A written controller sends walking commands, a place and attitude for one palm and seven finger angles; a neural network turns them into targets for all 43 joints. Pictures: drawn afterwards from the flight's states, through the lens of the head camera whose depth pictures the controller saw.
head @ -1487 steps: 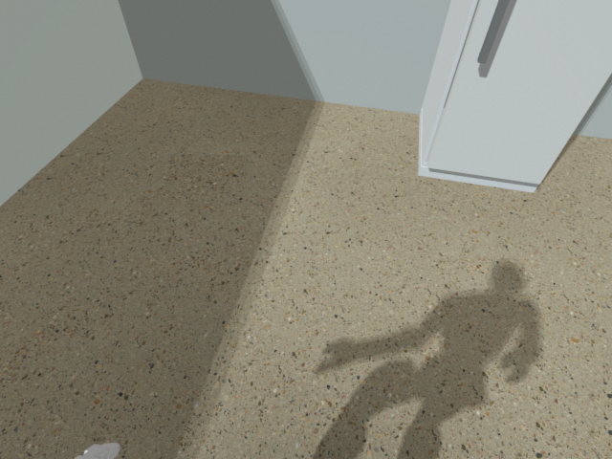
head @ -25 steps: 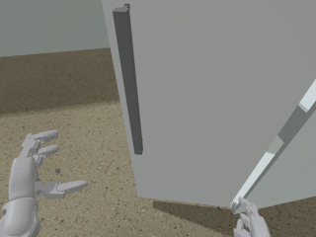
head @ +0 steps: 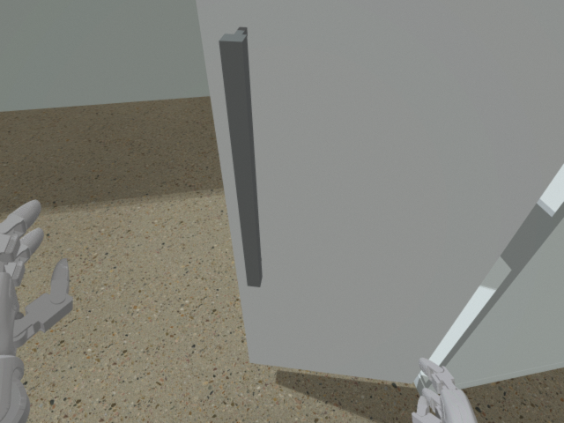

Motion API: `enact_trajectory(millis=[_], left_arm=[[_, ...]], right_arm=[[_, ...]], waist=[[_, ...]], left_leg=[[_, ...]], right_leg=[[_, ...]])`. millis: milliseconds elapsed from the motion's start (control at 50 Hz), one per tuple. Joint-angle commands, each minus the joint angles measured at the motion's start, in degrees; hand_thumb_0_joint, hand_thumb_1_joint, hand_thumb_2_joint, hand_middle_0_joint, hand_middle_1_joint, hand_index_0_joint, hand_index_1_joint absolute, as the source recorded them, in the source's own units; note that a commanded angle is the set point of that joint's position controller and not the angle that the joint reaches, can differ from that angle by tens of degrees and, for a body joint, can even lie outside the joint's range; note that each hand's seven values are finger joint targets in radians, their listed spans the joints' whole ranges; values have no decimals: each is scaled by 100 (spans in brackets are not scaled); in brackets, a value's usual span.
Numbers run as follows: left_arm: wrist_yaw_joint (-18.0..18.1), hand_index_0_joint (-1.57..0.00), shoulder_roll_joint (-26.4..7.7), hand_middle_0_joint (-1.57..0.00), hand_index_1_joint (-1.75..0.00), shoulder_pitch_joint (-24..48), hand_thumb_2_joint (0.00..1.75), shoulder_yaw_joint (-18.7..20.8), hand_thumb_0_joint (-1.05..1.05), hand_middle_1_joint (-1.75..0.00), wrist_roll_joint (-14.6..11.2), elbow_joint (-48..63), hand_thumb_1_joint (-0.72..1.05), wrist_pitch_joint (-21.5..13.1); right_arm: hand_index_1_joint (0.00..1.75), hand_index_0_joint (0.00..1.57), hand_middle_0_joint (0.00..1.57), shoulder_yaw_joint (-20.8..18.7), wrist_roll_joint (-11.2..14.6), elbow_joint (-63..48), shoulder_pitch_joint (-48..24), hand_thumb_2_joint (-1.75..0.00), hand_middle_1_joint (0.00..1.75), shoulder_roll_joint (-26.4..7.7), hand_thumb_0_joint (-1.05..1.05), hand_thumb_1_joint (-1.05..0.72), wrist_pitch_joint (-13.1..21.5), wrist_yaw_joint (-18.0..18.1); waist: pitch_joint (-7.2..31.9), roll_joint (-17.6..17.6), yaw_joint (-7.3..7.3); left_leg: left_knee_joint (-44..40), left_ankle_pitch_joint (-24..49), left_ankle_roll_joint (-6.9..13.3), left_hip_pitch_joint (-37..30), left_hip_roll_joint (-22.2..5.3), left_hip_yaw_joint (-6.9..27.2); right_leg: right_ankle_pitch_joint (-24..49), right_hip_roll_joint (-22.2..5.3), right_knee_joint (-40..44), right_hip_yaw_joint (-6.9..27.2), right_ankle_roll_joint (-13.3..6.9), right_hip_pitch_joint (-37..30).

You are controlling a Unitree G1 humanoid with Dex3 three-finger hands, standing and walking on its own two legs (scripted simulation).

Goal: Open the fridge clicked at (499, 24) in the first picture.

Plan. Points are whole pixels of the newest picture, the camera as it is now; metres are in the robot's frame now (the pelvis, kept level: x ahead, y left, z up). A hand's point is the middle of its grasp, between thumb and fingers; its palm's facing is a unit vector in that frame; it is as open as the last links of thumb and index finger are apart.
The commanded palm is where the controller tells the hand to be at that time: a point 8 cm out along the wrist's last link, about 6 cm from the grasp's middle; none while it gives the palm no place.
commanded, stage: draw the hand back to the body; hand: left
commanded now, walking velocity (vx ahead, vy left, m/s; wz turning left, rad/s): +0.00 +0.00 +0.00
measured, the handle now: (250, 186) +0.45 +0.13 +0.11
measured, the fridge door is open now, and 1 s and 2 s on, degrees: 72 72 72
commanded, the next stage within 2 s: step back with the hand held close in 0.32 s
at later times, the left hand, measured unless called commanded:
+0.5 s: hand (73, 298) +0.18 +0.26 +0.16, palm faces +0.51 -0.78 -0.35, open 7.4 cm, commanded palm +0.13 +0.28 +0.17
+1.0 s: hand (24, 346) +0.13 +0.28 +0.15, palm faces +0.48 -0.76 -0.44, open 7.4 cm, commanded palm +0.07 +0.31 +0.17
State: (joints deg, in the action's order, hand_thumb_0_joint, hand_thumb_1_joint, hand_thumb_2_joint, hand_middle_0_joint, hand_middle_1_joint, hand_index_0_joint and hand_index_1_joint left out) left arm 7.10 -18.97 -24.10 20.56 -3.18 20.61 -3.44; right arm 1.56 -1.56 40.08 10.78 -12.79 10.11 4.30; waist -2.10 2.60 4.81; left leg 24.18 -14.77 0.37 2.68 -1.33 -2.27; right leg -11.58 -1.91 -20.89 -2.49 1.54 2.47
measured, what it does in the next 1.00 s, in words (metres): shifts its weight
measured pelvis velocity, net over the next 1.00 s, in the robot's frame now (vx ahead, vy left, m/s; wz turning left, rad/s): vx -0.07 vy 0.01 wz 0.00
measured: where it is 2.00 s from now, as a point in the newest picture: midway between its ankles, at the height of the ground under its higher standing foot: outside the picture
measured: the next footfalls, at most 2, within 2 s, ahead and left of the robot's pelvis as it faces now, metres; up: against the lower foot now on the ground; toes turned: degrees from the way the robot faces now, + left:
right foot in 1.96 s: -0.23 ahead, -0.09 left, +0.00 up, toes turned +7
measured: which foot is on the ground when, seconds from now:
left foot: down 0.00-1.00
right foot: down 0.00-1.00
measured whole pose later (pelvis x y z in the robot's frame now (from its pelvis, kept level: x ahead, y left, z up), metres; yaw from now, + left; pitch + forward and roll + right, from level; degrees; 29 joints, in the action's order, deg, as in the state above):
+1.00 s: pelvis -0.07 +0.01 -0.02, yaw +0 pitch -2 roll -1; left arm 9.8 -21.9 -28.3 23.6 -0.6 26.2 -11.2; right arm 1.0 0.0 33.4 13.0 -12.9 5.0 5.3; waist -1.6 0.5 0.8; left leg 35.8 -13.6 2.3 20.7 -0.9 -2.6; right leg -10.1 -2.1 -31.6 -0.7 2.0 20.1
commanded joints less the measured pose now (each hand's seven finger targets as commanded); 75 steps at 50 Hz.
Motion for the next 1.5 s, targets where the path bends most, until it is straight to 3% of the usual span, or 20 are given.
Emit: enact_trajectory(millis=[0,160,340,400,420,440,460,480,520,580,640,680,760,940,1040,1120,1200,1380,1440,1480], left_arm=[[77,-20,-897,-20,-30,656,90,441,0,-30,-12,1044,90,-365],[108,-20,-1070,-20,-30,720,90,548,0,-30,17,1305,90,-457],[95,-20,-1063,-20,-30,603,90,585,0,-30,-4,1077,90,-480],[107,-20,-1035,-20,-30,622,90,538,0,-30,-9,1088,90,-510],[82,-20,-869,-20,-30,985,90,244,0,-30,12,1478,90,-556],[184,-20,-1911,-20,-30,2082,90,1219,0,-30,88,1782,90,-820],[111,-20,-1282,-20,-30,917,90,781,0,-30,80,1045,90,-788],[63,-20,-1052,-20,-30,386,90,602,0,-30,111,907,90,-724],[51,-20,-1000,-20,-30,82,90,525,0,-30,105,1182,90,-740],[121,-20,-1200,-20,-30,-283,90,756,0,-30,103,1488,90,-769],[191,-20,-1454,-20,-30,-409,90,1038,0,-30,79,1654,90,-774],[213,-20,-1385,-20,-30,-417,90,978,0,-30,66,1662,90,-769],[284,-20,-1411,-20,-30,-344,90,991,0,-30,88,1741,90,-830],[410,-20,-1307,-20,-30,1,90,972,0,-30,311,1791,90,-1197],[435,-20,-1418,-20,-30,-58,90,1171,0,-30,394,1859,90,-1415],[405,-20,-1255,-20,-30,255,90,994,0,-30,377,1920,90,-1493],[434,-20,-1283,-20,-30,322,90,989,0,-30,314,1852,90,-1513],[397,-20,-1330,-20,-30,-28,90,1315,0,-30,378,2008,90,-1662],[365,-20,-1470,-20,-30,23,90,1507,0,-30,398,2081,90,-1696],[335,-20,-1406,-20,-30,56,90,1473,0,-30,348,2118,90,-1698]], right_arm=[[30,20,20,-290,58,-883,-767,-90,30,-679,0,-90,293,102],[30,20,20,-291,40,-883,-816,-90,30,-657,0,-90,340,137],[30,20,20,-302,52,-851,-845,-90,30,-644,0,-90,357,154],[30,20,20,-289,51,-843,-835,-90,30,-622,0,-90,377,156],[30,20,20,-281,54,-888,-890,-90,30,-617,0,-90,413,145],[30,20,20,-130,160,-1141,-812,-90,30,-607,0,-90,292,82],[30,20,20,-187,97,-881,-740,-90,30,-578,0,-90,194,89],[30,20,20,-238,108,-992,-633,-90,30,-610,0,-90,105,50],[30,20,20,-266,123,-1143,-584,-90,30,-626,0,-90,-21,30],[30,20,20,-325,130,-1318,-564,-90,30,-684,0,-90,-150,87],[30,20,20,-355,137,-1427,-607,-90,30,-679,0,-90,-278,140],[30,20,20,-364,170,-1497,-599,-90,30,-663,0,-90,-347,162],[30,20,20,-364,167,-1542,-577,-90,30,-708,0,-90,-364,201],[30,20,20,-405,182,-1578,-435,-90,30,-855,0,-90,-170,204],[30,20,20,-427,151,-1554,-339,-90,30,-830,0,-90,-6,178],[30,20,20,-408,134,-1458,-252,-90,30,-770,0,-90,77,149],[30,20,20,-376,93,-1333,-228,-90,30,-701,0,-90,124,147],[30,20,20,-450,105,-1488,-350,-90,30,-780,0,-90,162,123],[30,20,20,-508,89,-1498,-366,-90,30,-789,0,-90,195,112],[30,20,20,-490,85,-1437,-327,-90,30,-724,0,-90,206,93]], waist=[[133,20,-69],[368,216,-27],[116,117,-26],[106,111,-38],[224,162,-92],[-226,456,-291],[-205,-356,-342],[13,-773,-334],[501,-423,-357],[1050,80,-330],[1189,-89,-310],[1056,-239,-333],[856,15,-325],[413,368,-370],[561,478,-356],[268,33,-459],[371,-216,-454],[658,469,-383],[604,415,-390],[454,98,-435]], left_leg=[[-592,1049,-20,446,9,46],[-557,1015,16,329,59,10],[-545,819,31,379,56,-42],[-553,743,33,366,61,-48],[-529,769,53,264,86,-44],[-362,267,81,782,-5,14],[-91,302,115,876,-63,65],[130,447,114,798,-51,31],[370,737,92,752,-62,-26],[345,1578,63,728,-211,37],[346,1933,66,852,-290,133],[357,1733,79,1013,-311,132],[132,1206,136,1451,-390,306],[-590,-2286,463,3461,-644,828],[-510,-2545,539,3875,-686,938],[68,-2529,399,3567,-435,703],[354,-2019,276,2914,-321,610],[-288,-2924,591,4446,-801,952],[-55,-3168,604,4679,-787,856],[351,-3129,504,4378,-630,623]], right_leg=[[465,257,280,-84,-201,12],[511,242,297,-44,-203,-119],[330,235,410,-14,-186,13],[241,234,430,-17,-173,47],[275,229,430,5,-163,55],[373,19,539,340,-165,541],[554,-147,589,385,-170,879],[685,-278,555,463,-196,955],[935,-485,357,535,-260,930],[1537,-420,-181,342,-218,721],[1682,-334,-418,284,-177,693],[1477,-321,-439,345,-162,833],[886,-215,-567,336,-142,913],[-549,34,-1102,416,-88,351],[-156,157,-1568,526,-96,49],[-748,-73,-995,940,-234,862],[-1053,-254,-626,1084,-321,1500],[-184,214,-2124,791,-147,150],[-185,245,-2286,1032,-202,235],[-477,95,-1984,1369,-308,898]])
